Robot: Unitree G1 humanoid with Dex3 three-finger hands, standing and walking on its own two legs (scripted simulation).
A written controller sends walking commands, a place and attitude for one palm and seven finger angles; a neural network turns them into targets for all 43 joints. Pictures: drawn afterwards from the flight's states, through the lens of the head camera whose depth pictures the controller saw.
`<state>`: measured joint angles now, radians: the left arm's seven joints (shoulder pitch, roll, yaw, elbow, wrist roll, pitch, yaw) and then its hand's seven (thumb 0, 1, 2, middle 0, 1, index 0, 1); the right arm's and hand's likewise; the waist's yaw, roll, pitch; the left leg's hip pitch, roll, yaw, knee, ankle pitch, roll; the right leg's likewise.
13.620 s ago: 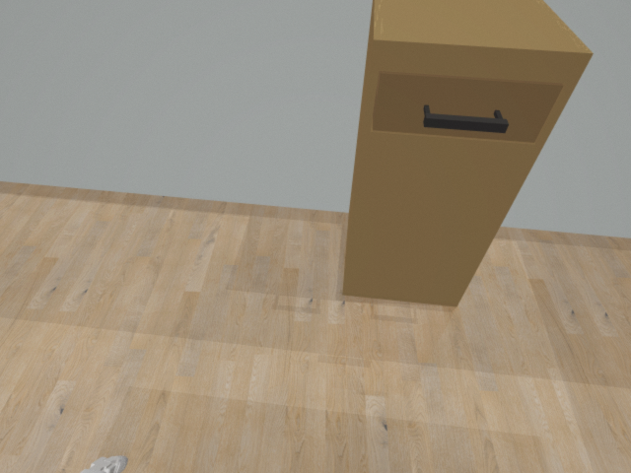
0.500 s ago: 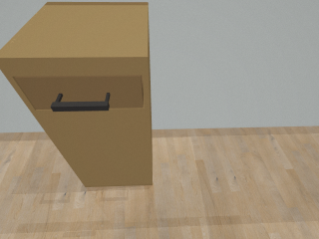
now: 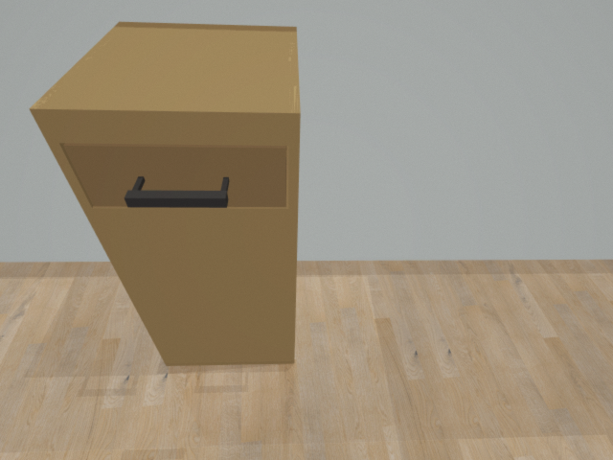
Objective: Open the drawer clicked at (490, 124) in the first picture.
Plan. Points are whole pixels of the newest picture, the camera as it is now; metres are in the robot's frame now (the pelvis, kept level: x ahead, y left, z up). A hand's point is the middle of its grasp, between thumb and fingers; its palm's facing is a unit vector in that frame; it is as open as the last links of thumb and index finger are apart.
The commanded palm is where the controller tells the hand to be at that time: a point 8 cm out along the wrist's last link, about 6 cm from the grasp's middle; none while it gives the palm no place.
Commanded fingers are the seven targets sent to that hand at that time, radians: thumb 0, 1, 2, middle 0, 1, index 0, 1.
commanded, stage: come to a stop and stand still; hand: left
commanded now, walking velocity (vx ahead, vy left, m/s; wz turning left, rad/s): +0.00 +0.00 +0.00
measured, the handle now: (180, 190) +0.55 +0.27 +0.03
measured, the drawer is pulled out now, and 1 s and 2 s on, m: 0.00 0.00 0.00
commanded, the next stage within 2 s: look again from close up in 0.62 s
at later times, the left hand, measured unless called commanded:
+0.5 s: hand out of the picture -0.04 +0.16 -0.17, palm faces +0.03 -0.99 -0.16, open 7.4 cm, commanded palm none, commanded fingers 0.00 0.90 0.90 -0.20 -0.30 -0.20 -0.30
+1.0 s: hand out of the picture +0.00 +0.16 -0.17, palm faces +0.04 -0.99 -0.16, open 7.4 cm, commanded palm none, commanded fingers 0.00 0.90 0.90 -0.20 -0.30 -0.20 -0.30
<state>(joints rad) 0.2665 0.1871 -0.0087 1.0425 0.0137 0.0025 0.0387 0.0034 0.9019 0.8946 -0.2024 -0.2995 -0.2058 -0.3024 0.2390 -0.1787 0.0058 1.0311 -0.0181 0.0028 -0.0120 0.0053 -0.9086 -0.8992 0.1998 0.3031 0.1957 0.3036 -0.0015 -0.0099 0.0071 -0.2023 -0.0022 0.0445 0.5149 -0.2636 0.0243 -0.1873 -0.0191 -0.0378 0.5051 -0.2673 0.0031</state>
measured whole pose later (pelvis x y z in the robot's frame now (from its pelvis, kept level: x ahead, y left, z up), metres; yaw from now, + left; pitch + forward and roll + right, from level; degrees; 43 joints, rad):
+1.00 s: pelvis +0.01 +0.00 +0.00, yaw +0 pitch -1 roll +0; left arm 0.32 0.14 0.00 1.09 0.01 -0.01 0.04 0.00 0.91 0.89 -0.20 -0.30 -0.20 -0.30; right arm 0.29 -0.13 0.02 1.13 -0.01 -0.01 -0.02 0.01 -0.92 -0.90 0.20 0.30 0.20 0.30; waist 0.00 -0.02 0.02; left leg -0.21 -0.01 0.04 0.45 -0.23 0.03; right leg -0.19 -0.02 -0.04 0.44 -0.24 0.01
